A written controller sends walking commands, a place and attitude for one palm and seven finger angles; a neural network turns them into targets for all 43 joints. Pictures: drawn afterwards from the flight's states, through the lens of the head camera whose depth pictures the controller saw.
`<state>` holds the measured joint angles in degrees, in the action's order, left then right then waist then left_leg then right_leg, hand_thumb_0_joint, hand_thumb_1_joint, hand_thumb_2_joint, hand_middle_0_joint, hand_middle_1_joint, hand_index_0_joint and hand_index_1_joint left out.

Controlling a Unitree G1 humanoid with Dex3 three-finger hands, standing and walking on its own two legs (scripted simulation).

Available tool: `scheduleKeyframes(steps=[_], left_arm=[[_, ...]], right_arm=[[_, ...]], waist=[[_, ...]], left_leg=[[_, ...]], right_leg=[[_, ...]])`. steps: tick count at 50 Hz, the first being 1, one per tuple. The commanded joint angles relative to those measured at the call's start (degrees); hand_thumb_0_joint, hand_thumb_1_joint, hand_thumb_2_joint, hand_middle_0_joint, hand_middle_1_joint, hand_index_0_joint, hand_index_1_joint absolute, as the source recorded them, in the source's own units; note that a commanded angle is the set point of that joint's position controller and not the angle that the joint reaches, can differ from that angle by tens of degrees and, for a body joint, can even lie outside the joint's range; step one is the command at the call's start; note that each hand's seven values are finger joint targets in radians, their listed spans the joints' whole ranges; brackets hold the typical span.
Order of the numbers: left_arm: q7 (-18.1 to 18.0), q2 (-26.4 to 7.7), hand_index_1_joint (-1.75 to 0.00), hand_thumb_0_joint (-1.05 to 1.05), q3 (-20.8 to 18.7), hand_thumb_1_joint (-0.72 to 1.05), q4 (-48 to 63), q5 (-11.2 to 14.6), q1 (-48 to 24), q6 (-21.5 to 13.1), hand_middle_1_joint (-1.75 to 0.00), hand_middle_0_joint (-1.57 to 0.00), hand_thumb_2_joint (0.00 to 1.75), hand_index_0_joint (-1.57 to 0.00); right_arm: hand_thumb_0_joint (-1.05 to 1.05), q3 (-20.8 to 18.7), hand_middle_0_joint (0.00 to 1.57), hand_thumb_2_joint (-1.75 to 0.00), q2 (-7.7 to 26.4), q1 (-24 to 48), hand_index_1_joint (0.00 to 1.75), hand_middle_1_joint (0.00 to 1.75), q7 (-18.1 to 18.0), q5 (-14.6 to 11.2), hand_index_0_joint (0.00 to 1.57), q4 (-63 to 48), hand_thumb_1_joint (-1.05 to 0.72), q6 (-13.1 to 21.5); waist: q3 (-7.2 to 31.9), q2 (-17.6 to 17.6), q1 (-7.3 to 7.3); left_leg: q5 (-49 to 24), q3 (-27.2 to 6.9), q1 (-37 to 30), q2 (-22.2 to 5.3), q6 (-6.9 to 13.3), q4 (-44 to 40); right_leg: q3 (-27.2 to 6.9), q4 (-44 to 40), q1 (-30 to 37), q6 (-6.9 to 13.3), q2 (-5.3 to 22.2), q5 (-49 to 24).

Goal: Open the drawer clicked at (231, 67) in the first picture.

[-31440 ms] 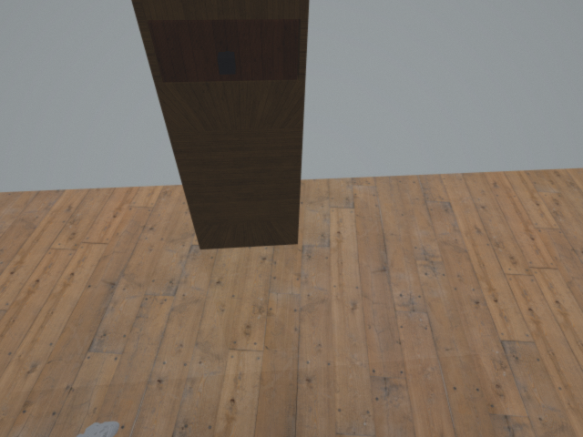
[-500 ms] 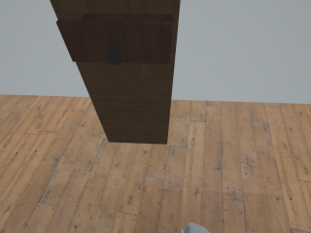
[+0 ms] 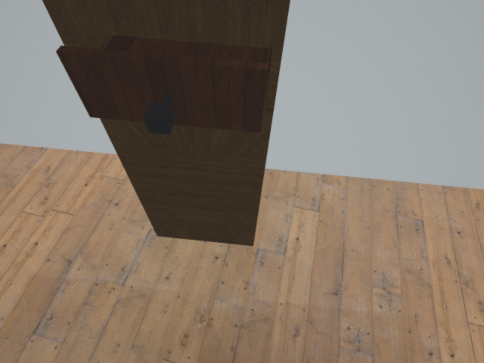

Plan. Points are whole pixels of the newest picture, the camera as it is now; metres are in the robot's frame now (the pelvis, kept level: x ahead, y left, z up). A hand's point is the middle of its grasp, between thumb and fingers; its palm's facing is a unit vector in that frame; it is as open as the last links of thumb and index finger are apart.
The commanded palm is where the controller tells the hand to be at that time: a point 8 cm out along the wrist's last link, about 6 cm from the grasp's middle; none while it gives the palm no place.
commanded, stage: come to a stop and stand still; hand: left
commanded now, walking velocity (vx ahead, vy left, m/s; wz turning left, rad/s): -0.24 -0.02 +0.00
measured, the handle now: (162, 110) +0.53 +0.20 +0.08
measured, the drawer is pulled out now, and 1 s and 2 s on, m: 0.06 0.06 0.06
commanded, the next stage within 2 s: look again from close up in 1.14 s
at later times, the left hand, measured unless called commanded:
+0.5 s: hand out of the picture +0.02 +0.18 -0.16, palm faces +0.05 -0.96 -0.28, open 7.4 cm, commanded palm none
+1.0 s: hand out of the picture +0.01 +0.25 -0.17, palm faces -0.05 -0.97 -0.26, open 7.4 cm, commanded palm none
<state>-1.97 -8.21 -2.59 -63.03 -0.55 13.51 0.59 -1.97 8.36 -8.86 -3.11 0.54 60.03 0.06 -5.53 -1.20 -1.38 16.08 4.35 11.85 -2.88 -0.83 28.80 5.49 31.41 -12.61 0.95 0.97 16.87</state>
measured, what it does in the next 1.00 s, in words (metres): steps on the spot: left foot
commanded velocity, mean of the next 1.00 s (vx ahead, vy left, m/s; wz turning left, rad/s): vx -0.02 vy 0.04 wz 0.00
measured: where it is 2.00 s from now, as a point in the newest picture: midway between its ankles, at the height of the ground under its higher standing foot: outside the picture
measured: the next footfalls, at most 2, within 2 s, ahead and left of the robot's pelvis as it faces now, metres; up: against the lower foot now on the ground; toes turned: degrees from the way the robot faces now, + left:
left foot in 0.58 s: +0.05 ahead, +0.12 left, +0.00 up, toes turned +0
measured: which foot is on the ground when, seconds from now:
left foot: down 0.00-0.14, up 0.16-0.56, down 0.58-1.00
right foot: down 0.00-1.00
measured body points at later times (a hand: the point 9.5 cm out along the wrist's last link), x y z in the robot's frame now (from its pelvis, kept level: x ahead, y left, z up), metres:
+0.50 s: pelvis +0.01 -0.02 +0.01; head +0.07 -0.03 +0.45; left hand +0.02 +0.23 -0.14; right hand +0.11 -0.27 -0.15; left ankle +0.00 +0.13 -0.71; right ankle -0.03 -0.11 -0.74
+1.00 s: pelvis -0.03 +0.05 +0.00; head -0.03 +0.05 +0.45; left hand +0.02 +0.30 -0.15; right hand -0.02 -0.19 -0.16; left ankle +0.01 +0.12 -0.74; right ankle -0.03 -0.11 -0.74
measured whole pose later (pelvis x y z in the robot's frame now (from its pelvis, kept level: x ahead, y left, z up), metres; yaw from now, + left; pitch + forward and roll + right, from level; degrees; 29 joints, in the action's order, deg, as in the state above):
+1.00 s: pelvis -0.03 +0.05 +0.00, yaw -3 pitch -1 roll +0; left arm -1.4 -12.1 0.2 -56.2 -1.1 16.3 1.4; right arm -0.2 11.7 -17.4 -0.5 1.3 56.6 -0.5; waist -0.7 0.8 0.2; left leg 11.6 4.7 14.6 3.0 4.6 26.7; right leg -2.4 28.9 -13.4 -0.2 3.3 15.3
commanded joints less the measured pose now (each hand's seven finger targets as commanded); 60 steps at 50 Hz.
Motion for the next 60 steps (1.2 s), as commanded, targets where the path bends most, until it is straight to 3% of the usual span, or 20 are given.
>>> scheduleKeyframes(steps=[1,4,5,6,7,8,10,13,18,23,24,25,27,29,30,34,37,42,48,60], left_arm=[[-0.37,-7.12,-0.30,0.00,-2.18,0.90,5.12,-0.10,2.58,0.16,-0.30,-0.20,0.90,-0.20],[0.03,-6.88,-0.30,0.00,-2.49,0.90,5.97,-0.42,3.88,0.75,-0.30,-0.20,0.90,-0.20],[0.05,-7.52,-0.30,0.00,-2.61,0.90,5.87,-0.82,5.40,0.31,-0.30,-0.20,0.90,-0.20],[-0.19,-10.94,-0.30,0.00,-3.24,0.90,5.77,-1.40,6.76,-0.29,-0.30,-0.20,0.90,-0.20],[-0.42,-14.70,-0.30,0.00,-3.93,0.90,5.21,-1.40,7.66,-0.52,-0.30,-0.20,0.90,-0.20],[-0.54,-14.75,-0.30,0.00,-3.52,0.90,4.94,-0.84,7.85,-0.39,-0.30,-0.20,0.90,-0.20],[-1.28,-11.96,-0.30,0.00,-3.09,0.90,6.16,-0.97,3.71,0.16,-0.30,-0.20,0.90,-0.20],[-1.49,-12.47,-0.30,0.00,-3.12,0.90,7.05,-0.71,3.75,-0.19,-0.30,-0.20,0.90,-0.20],[-1.43,-13.65,-0.30,0.00,-3.04,0.90,6.84,-0.84,5.28,-0.59,-0.30,-0.20,0.90,-0.20],[-1.04,-13.79,-0.30,0.00,-2.72,0.90,7.03,-1.13,2.25,-0.57,-0.30,-0.20,0.90,-0.20],[-3.14,-13.26,-0.30,0.00,-1.71,0.90,9.47,-0.91,6.27,-2.96,-0.30,-0.20,0.90,-0.20],[-2.59,-16.50,-0.30,0.00,-2.09,0.90,12.35,-1.02,5.01,-3.10,-0.30,-0.20,0.90,-0.20],[-2.20,-14.55,-0.30,0.00,-1.63,0.90,11.20,-0.12,3.08,-2.67,-0.30,-0.20,0.90,-0.20],[-2.00,-9.72,-0.30,0.00,-0.39,0.90,11.77,-0.25,4.24,-1.33,-0.30,-0.20,0.90,-0.20],[-2.08,-8.12,-0.30,0.00,0.01,0.90,11.31,-0.58,5.87,-0.87,-0.30,-0.20,0.90,-0.20],[-1.23,-9.72,-0.30,0.00,0.91,0.90,10.07,-0.49,5.23,-0.46,-0.30,-0.20,0.90,-0.20],[-0.50,-10.04,-0.30,0.00,1.41,0.90,10.76,-0.43,3.17,-0.41,-0.30,-0.20,0.90,-0.20],[0.01,-9.34,-0.30,0.00,1.56,0.90,10.74,-0.70,4.42,0.10,-0.30,-0.20,0.90,-0.20],[0.39,-8.66,-0.30,0.00,1.73,0.90,9.33,-0.78,5.57,-0.15,-0.30,-0.20,0.90,-0.20],[0.34,-7.00,-0.30,0.00,2.60,0.90,4.19,-0.41,7.98,-1.25,-0.30,-0.20,0.90,-0.20]], right_arm=[[0.00,-2.58,0.20,-0.90,11.10,-7.80,0.30,0.30,-0.66,0.32,0.20,-1.44,-0.90,-1.39],[0.00,-3.18,0.20,-0.90,12.25,-3.10,0.30,0.30,-0.39,0.84,0.20,-3.42,-0.90,-1.94],[0.00,-3.23,0.20,-0.90,11.81,-1.84,0.30,0.30,-0.38,0.68,0.20,-3.94,-0.90,-2.08],[0.00,-3.37,0.20,-0.90,10.06,-1.86,0.30,0.30,-0.24,0.07,0.20,-4.81,-0.90,-2.14],[0.00,-2.90,0.20,-0.90,7.54,-0.58,0.30,0.30,0.39,-0.32,0.20,-6.34,-0.90,-2.34],[0.00,-2.80,0.20,-0.90,7.61,-0.81,0.30,0.30,0.39,-0.52,0.20,-6.34,-0.90,-3.07],[0.00,-2.57,0.20,-0.90,6.86,1.97,0.30,0.30,0.65,-0.19,0.20,-5.37,-0.90,-3.75],[0.00,-2.11,0.20,-0.90,6.92,3.33,0.30,0.30,1.84,-0.23,0.20,-5.22,-0.90,-3.54],[0.00,-1.52,0.20,-0.90,7.14,5.17,0.30,0.30,2.63,-0.18,0.20,-5.46,-0.90,-3.29],[0.00,-1.34,0.20,-0.90,7.11,1.98,0.30,0.30,2.56,-0.45,0.20,-4.78,-0.90,-2.71],[0.00,-1.30,0.20,-0.90,8.82,2.43,0.30,0.30,2.24,-0.51,0.20,-11.08,-0.90,0.18],[0.00,-1.50,0.20,-0.90,7.23,0.18,0.30,0.30,2.51,-0.57,0.20,-11.69,-0.90,0.43],[0.00,-1.30,0.20,-0.90,8.40,-3.35,0.30,0.30,2.37,-0.34,0.20,-10.64,-0.90,0.10],[0.00,-1.20,0.20,-0.90,11.25,-4.21,0.30,0.30,2.21,0.28,0.20,-11.03,-0.90,0.25],[0.00,-0.96,0.20,-0.90,11.39,-3.38,0.30,0.30,2.02,0.47,0.20,-11.47,-0.90,0.05],[0.00,0.18,0.20,-0.90,10.10,-2.81,0.30,0.30,1.86,0.27,0.20,-11.31,-0.90,0.16],[0.00,0.37,0.20,-0.90,10.33,-4.49,0.30,0.30,2.14,0.28,0.20,-10.90,-0.90,0.36],[0.00,0.17,0.20,-0.90,10.95,-5.63,0.30,0.30,2.30,0.65,0.20,-9.71,-0.90,0.75],[0.00,0.44,0.20,-0.90,10.56,-6.90,0.30,0.30,2.14,0.67,0.20,-7.96,-0.90,1.21],[0.00,0.96,0.20,-0.90,8.78,-9.80,0.30,0.30,1.99,0.20,0.20,-2.44,-0.90,1.50]], waist=[[8.00,12.51,2.41],[6.29,9.10,0.38],[7.25,4.75,-0.66],[9.26,-4.77,-0.78],[9.06,-13.55,-2.02],[10.27,-12.34,-2.06],[6.21,-9.64,-1.12],[8.76,-5.73,-1.41],[7.96,-6.45,-2.27],[6.23,-9.06,0.31],[18.36,0.17,0.52],[20.59,-1.35,1.50],[18.18,-1.37,3.20],[11.16,7.26,1.63],[7.28,7.10,0.51],[-1.38,7.15,0.55],[-1.94,1.82,1.53],[-0.37,3.23,0.53],[3.84,3.99,0.38],[3.11,2.30,1.04]], left_leg=[[-64.20,-8.37,-13.98,-13.82,7.99,-1.99],[-50.08,-8.35,-8.90,-13.75,8.44,-1.24],[-44.10,-5.59,-8.37,-10.37,5.57,3.37],[-29.22,-0.92,-1.58,-4.03,1.52,11.42],[12.41,0.48,9.35,3.98,-0.95,21.66],[20.42,-5.35,10.24,4.27,-0.42,28.87],[16.75,-8.03,15.03,3.44,-0.31,35.67],[12.80,-6.59,16.78,2.72,-1.57,29.33],[8.92,-5.13,14.32,2.79,-2.01,20.37],[4.65,-3.45,6.09,2.71,-1.19,7.58],[7.44,-1.10,6.04,5.12,-1.15,7.06],[1.46,-1.31,6.60,5.49,1.22,6.08],[-10.49,-1.22,-2.34,2.85,2.03,-2.36],[-32.68,-10.10,-5.40,-6.66,6.01,-1.10],[-35.13,-9.25,-3.27,-8.34,7.61,-0.83],[-17.18,-8.47,4.65,-3.23,4.90,-3.64],[-0.66,-9.26,5.87,-2.27,4.18,-7.91],[13.90,-13.36,9.78,-4.15,5.16,-15.42],[13.33,-14.24,6.84,-4.66,5.40,-16.74],[6.61,-10.47,4.26,-3.26,4.41,-13.42]], right_leg=[[-1.98,6.90,-5.57,-0.41,1.23,3.19],[-3.76,3.24,-3.29,0.15,1.05,3.35],[-4.17,-4.18,-0.64,0.08,2.30,-12.94],[-11.57,-6.40,6.19,2.09,8.63,-43.43],[-19.49,-6.23,13.16,7.63,18.82,-70.79],[-18.90,-6.73,12.66,10.13,22.15,-72.73],[-16.87,-6.99,12.04,10.89,18.32,-62.90],[-14.38,-7.20,18.37,10.02,16.41,-56.90],[-14.40,-8.31,18.21,9.91,16.42,-52.03],[-12.40,-7.77,11.54,8.32,14.55,-44.71],[-21.49,-0.89,20.16,5.85,14.60,-76.63],[-16.03,4.46,22.05,5.41,13.07,-71.05],[-11.90,5.30,12.54,3.92,9.96,-49.25],[-5.61,4.59,-0.34,0.44,3.34,-13.19],[-5.64,1.68,-2.18,0.10,2.00,0.47],[-7.75,-3.44,-2.26,0.72,2.33,-4.64],[-8.76,-5.78,-3.50,0.75,2.53,-0.01],[-6.61,-3.85,-0.98,0.30,1.38,2.34],[-6.70,-4.02,-0.66,0.63,1.81,1.92],[-9.85,-7.92,-1.58,0.91,3.52,-0.73]])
